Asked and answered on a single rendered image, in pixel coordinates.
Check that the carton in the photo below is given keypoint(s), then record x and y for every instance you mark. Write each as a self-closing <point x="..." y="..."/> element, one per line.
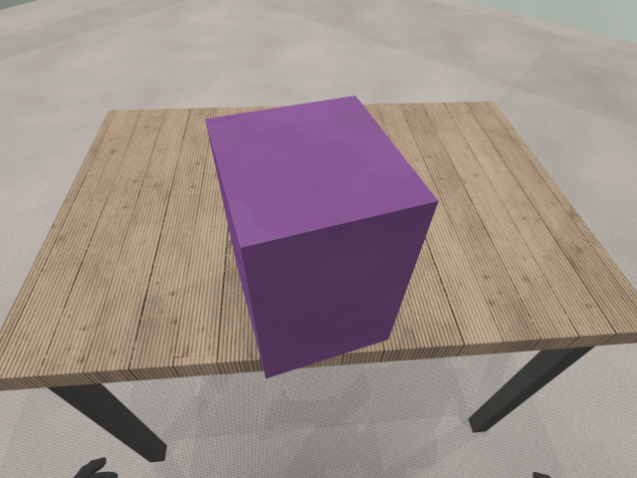
<point x="327" y="220"/>

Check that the robot left hand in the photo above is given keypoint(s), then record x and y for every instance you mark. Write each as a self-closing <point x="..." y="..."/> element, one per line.
<point x="89" y="470"/>

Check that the table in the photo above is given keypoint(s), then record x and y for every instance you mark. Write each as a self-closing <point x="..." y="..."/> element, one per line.
<point x="137" y="277"/>

